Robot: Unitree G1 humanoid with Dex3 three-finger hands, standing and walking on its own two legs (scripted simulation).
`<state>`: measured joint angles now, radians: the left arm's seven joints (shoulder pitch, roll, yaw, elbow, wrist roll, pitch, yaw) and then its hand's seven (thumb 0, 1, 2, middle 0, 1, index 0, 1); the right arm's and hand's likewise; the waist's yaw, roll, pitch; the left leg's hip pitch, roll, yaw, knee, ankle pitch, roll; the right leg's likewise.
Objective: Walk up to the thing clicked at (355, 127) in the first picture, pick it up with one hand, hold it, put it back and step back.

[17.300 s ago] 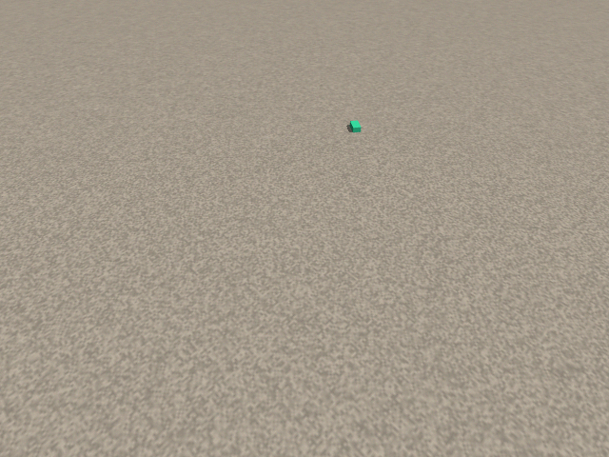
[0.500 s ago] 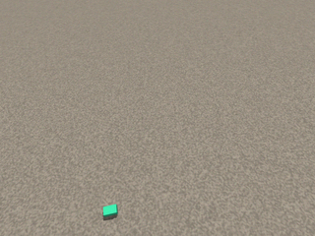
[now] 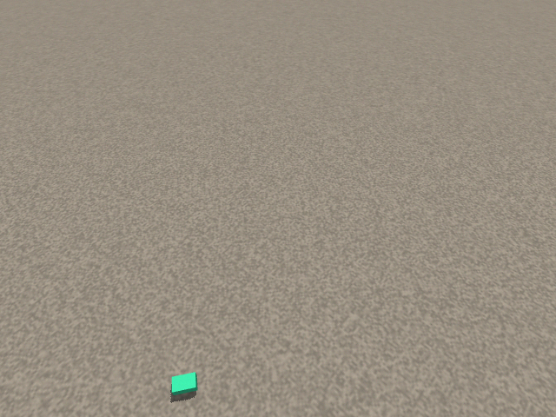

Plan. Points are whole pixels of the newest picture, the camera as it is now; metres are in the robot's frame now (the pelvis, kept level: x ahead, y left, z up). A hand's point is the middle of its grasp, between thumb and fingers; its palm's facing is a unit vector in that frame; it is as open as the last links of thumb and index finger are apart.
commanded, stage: walk up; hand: left
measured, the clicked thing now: (184, 383) +0.41 +0.32 -0.77
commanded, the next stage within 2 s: stand in 0.54 s
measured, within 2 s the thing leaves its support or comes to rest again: neither
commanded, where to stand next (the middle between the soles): +0.03 +0.01 m, yaw +3 degrees
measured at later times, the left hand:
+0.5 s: hand out of the picture +0.08 +0.25 -0.16, palm faces +0.02 -0.95 -0.32, open 7.4 cm
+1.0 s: hand out of the picture +0.06 +0.26 -0.15, palm faces +0.00 -0.93 -0.35, open 7.4 cm
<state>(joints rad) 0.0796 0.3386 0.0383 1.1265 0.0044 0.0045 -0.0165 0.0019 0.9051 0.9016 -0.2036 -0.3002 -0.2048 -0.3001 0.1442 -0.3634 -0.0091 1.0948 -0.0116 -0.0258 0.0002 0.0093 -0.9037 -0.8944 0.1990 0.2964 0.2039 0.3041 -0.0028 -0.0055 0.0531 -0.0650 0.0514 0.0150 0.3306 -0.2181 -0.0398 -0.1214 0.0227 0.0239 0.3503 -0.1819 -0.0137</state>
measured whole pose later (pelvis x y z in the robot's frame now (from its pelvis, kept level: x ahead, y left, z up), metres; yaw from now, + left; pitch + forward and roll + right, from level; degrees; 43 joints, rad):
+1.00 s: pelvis -0.01 +0.01 +0.00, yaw +0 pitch -3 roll +0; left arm 0.10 0.36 0.01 1.13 0.01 -0.01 0.00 0.00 0.91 0.90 -0.20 -0.30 -0.20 -0.30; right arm 0.12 -0.35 -0.01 1.12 -0.01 -0.01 0.01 0.01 -0.90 -0.89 0.20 0.30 0.20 0.30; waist 0.00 0.00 0.06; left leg -0.06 0.03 0.01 0.30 -0.18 -0.03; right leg -0.12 0.01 0.02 0.32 -0.15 0.00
